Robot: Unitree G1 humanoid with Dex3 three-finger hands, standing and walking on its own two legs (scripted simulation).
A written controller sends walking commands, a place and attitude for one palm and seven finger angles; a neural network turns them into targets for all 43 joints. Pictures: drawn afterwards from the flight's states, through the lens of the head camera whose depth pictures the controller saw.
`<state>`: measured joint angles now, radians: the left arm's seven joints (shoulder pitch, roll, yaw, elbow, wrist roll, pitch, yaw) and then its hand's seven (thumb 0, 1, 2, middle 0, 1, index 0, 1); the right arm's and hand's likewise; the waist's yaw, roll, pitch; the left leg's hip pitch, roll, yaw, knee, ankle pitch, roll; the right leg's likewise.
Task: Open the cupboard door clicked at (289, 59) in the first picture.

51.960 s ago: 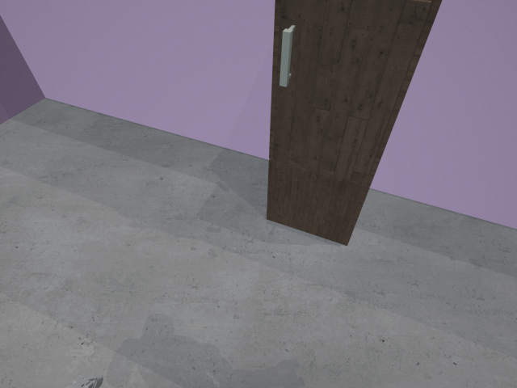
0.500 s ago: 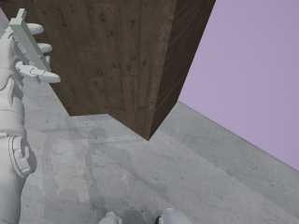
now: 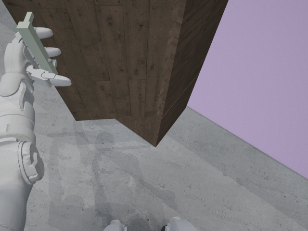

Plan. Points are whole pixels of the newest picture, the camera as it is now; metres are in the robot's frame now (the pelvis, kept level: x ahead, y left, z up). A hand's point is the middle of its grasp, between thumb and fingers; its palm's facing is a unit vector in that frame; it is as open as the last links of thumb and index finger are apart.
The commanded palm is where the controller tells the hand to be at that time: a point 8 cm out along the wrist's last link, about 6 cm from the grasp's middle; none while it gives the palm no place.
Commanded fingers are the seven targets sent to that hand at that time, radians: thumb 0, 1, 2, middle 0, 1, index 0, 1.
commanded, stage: slide the fingers in behind the handle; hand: left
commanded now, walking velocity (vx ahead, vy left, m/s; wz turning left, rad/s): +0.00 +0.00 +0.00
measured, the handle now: (42, 48) +0.55 +0.25 +0.12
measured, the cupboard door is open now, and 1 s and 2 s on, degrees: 42 42 87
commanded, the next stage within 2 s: close the thumb around the handle in 0.18 s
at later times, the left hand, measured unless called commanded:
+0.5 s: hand (50, 61) +0.51 +0.22 +0.12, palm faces +0.05 -1.00 -0.01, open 12.7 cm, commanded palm +0.49 +0.26 +0.12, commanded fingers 0.00 0.17 0.59 -0.35 -1.27 -0.35 -1.27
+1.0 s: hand (49, 60) +0.51 +0.22 +0.12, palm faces +0.05 -1.00 +0.00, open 5.5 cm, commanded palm +0.48 +0.26 +0.12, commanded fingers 0.00 0.90 0.90 -0.40 -1.35 -0.40 -1.35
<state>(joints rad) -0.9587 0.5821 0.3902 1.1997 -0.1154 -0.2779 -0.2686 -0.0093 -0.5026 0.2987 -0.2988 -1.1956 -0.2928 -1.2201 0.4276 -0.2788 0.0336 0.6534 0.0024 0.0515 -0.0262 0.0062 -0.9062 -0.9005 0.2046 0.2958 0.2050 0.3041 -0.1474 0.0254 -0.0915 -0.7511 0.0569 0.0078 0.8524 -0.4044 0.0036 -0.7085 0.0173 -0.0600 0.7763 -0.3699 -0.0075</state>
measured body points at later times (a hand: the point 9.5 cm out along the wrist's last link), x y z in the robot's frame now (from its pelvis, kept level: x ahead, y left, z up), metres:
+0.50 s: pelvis +0.00 +0.01 +0.00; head +0.10 +0.02 +0.44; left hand +0.50 +0.28 +0.13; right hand -0.01 -0.26 -0.11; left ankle +0.00 +0.11 -0.70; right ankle +0.00 -0.12 -0.70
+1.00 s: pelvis +0.00 +0.01 +0.00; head +0.10 +0.02 +0.44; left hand +0.50 +0.28 +0.12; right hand -0.02 -0.26 -0.11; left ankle +0.00 +0.11 -0.70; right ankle +0.00 -0.12 -0.70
